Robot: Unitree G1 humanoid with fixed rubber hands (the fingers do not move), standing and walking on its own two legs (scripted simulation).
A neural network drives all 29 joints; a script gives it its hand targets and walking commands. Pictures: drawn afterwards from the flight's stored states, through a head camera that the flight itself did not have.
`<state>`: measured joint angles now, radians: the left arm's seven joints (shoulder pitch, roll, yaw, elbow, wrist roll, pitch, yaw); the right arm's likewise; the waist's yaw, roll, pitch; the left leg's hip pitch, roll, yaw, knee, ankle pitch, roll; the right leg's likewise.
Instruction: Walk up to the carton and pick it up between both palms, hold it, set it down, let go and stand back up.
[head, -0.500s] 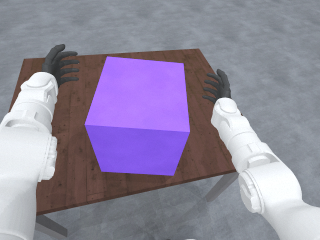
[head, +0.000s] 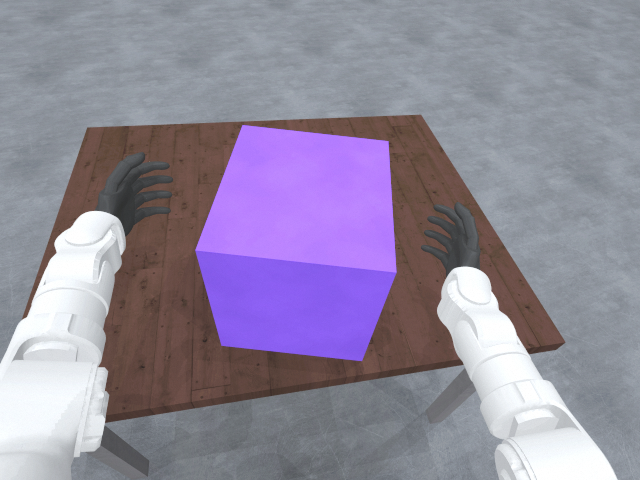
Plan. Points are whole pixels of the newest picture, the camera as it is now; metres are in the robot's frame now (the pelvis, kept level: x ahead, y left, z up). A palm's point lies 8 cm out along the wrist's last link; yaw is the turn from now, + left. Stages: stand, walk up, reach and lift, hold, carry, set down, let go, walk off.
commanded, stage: set down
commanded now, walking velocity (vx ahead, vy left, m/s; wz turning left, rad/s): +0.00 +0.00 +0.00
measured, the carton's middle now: (303, 245) +0.48 -0.03 -0.03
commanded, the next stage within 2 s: none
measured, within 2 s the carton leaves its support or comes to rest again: neither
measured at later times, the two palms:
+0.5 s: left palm (91, 294) +0.36 +0.25 +0.05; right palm (453, 321) +0.27 -0.20 +0.04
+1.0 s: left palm (71, 369) +0.29 +0.28 +0.00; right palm (443, 372) +0.22 -0.18 -0.01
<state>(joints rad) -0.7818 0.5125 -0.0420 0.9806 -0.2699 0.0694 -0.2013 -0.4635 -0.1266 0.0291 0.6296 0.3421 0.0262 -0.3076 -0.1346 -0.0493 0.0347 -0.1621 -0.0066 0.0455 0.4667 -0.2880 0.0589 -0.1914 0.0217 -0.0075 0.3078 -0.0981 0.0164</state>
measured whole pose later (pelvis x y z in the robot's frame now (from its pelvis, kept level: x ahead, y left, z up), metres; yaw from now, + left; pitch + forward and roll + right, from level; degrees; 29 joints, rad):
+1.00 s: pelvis +0.01 +0.00 -0.01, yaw +1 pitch -4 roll -4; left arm -0.12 0.52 0.02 0.52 -0.28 -0.10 -0.26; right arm 0.13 0.00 0.07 0.38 0.20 -0.31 -0.36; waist -0.01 -0.03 0.14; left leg -0.15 0.02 0.02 0.61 -0.38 0.05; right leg -0.17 0.04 -0.04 0.44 -0.19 0.01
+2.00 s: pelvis +0.03 +0.00 -0.01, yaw +2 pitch -7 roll -3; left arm 0.23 0.41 -0.03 0.47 -0.21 -0.17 -0.18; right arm 0.29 -0.08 0.00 0.54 0.17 -0.35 -0.16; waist 0.02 0.02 0.11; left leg -0.03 -0.01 0.01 0.52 -0.37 0.05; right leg -0.07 0.03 0.00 0.41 -0.22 0.01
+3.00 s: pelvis +0.02 -0.06 +0.00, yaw +3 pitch -4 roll +0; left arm 0.18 0.23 0.02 0.50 -0.01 0.11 0.00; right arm 0.19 -0.16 -0.01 0.68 0.00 -0.20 0.00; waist 0.00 -0.03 0.08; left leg -0.05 0.02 0.00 0.38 -0.26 -0.02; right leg -0.14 0.05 -0.04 0.39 -0.19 -0.06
